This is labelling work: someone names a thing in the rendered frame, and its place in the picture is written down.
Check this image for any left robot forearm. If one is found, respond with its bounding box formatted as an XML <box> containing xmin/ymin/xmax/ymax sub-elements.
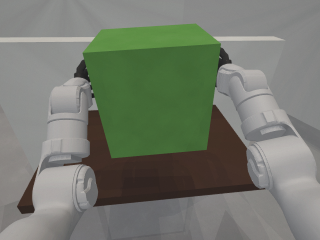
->
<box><xmin>32</xmin><ymin>77</ymin><xmax>93</xmax><ymax>208</ymax></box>

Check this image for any carton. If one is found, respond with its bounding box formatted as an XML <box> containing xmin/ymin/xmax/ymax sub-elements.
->
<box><xmin>82</xmin><ymin>23</ymin><xmax>221</xmax><ymax>158</ymax></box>

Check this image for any robot left upper arm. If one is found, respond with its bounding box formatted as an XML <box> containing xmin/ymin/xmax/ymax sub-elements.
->
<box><xmin>0</xmin><ymin>164</ymin><xmax>98</xmax><ymax>240</ymax></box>

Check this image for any robot right upper arm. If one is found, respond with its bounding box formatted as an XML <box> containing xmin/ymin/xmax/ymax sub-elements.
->
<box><xmin>246</xmin><ymin>135</ymin><xmax>320</xmax><ymax>240</ymax></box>

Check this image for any right robot forearm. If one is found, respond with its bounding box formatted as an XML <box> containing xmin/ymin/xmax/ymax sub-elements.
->
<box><xmin>216</xmin><ymin>63</ymin><xmax>317</xmax><ymax>176</ymax></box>

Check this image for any right robot hand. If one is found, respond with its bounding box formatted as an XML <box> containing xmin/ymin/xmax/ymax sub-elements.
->
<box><xmin>215</xmin><ymin>48</ymin><xmax>232</xmax><ymax>87</ymax></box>

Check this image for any left robot hand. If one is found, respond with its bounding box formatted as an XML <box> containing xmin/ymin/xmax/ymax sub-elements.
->
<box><xmin>74</xmin><ymin>60</ymin><xmax>95</xmax><ymax>98</ymax></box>

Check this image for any table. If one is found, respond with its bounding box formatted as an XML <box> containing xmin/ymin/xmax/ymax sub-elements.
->
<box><xmin>17</xmin><ymin>104</ymin><xmax>265</xmax><ymax>214</ymax></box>

